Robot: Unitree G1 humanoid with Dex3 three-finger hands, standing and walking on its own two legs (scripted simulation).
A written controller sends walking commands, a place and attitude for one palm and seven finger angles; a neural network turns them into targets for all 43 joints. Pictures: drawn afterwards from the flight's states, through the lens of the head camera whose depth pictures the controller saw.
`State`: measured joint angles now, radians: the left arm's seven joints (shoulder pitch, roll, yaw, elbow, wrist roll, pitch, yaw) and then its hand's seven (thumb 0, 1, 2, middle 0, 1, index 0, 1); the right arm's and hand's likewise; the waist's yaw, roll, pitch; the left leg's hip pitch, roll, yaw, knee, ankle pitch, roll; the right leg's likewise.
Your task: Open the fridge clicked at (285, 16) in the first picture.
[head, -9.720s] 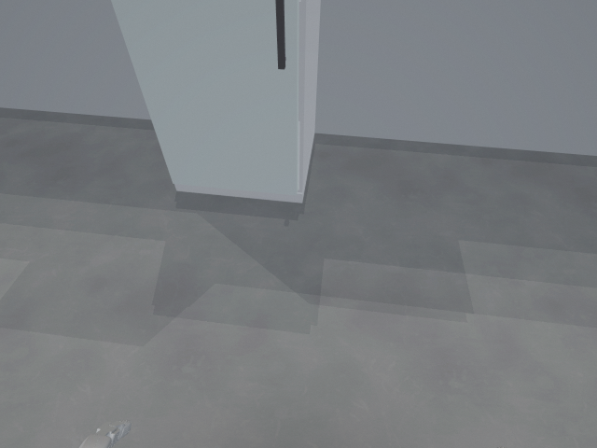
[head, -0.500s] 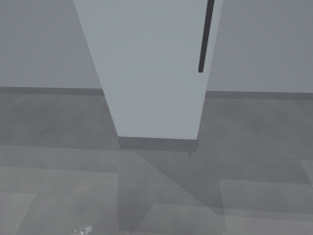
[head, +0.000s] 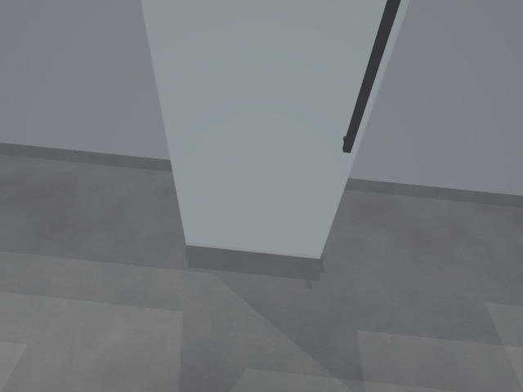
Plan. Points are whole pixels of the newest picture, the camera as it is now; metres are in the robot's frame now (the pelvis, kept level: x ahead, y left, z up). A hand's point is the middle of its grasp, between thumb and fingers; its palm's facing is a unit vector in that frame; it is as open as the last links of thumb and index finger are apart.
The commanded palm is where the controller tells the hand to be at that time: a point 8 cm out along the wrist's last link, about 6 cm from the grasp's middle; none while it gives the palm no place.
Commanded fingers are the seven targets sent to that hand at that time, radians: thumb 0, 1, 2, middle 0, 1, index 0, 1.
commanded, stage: take the last steps up to it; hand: right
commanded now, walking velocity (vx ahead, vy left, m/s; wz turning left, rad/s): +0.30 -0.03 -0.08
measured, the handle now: (365, 82) +0.80 -0.20 +0.13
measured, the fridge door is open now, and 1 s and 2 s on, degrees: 0 0 0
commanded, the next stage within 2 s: come to a stop and stand still in 0.84 s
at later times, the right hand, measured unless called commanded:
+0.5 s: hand out of the picture +0.12 -0.27 -0.19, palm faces +0.08 +0.99 -0.13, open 7.3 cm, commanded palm none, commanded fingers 0.00 -0.90 -0.90 0.20 0.30 0.20 0.30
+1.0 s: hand (360, 284) +0.42 -0.22 -0.19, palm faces -0.08 +0.99 -0.15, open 7.3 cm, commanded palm none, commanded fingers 0.00 -0.90 -0.90 0.20 0.30 0.20 0.30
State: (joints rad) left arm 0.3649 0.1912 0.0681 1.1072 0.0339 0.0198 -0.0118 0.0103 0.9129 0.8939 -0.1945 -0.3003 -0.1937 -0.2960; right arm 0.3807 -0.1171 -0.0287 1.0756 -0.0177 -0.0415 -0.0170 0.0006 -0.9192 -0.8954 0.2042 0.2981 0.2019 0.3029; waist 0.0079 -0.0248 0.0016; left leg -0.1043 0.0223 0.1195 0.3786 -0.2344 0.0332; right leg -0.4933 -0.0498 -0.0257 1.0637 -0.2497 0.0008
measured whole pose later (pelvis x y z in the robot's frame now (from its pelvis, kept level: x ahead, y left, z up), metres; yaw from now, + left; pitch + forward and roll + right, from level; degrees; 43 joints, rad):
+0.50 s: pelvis +0.16 -0.10 -0.01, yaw +0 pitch -2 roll +2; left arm 0.16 0.13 0.06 1.01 0.01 -0.10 0.03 -0.03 0.96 0.89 -0.20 -0.30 -0.20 -0.30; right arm 0.35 -0.16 -0.05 1.14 -0.03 -0.01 -0.01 0.01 -0.91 -0.90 0.20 0.30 0.20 0.30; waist -0.02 0.03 0.05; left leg -0.43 0.10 0.06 1.19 -0.34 0.00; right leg -0.22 -0.03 -0.19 0.49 -0.24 -0.08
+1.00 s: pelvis +0.30 -0.07 -0.02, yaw +2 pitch -3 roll +0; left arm 0.52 0.07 0.02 1.19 0.02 -0.03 0.03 0.01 0.91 0.89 -0.20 -0.30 -0.20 -0.30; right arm 0.11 -0.13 -0.03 1.02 -0.02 -0.03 0.00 0.00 -0.91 -0.90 0.20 0.30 0.20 0.30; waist 0.07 0.00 0.09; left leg -0.34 0.03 0.14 0.55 -0.14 0.05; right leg -0.04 -0.05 -0.19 0.61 -0.47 -0.01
